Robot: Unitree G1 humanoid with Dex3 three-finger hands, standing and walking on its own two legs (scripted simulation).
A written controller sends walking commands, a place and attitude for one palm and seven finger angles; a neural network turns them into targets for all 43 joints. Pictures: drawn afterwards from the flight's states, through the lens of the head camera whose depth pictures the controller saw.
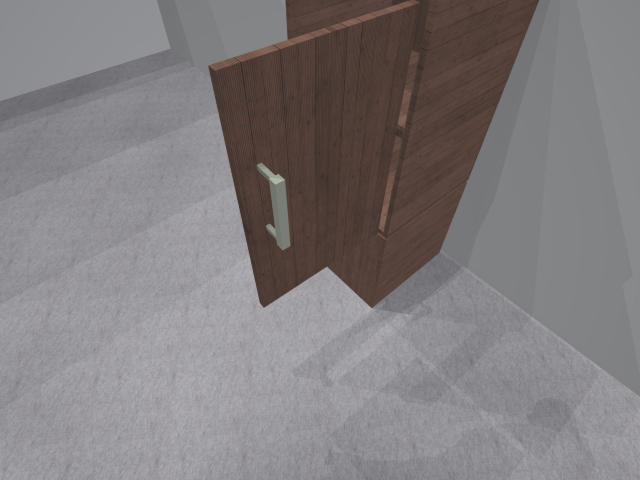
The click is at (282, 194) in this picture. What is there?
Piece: cupboard door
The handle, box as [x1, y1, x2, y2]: [256, 163, 289, 249]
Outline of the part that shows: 260,163 256,165 257,169 269,181 275,224 274,228 270,224 266,225 266,229 277,240 277,244 283,249 289,245 284,179 278,174 274,175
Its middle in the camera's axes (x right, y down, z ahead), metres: -0.08 -0.05 +0.68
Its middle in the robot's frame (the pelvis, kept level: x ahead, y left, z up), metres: +0.54 +0.11 -0.02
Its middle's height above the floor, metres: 0.77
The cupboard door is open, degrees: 88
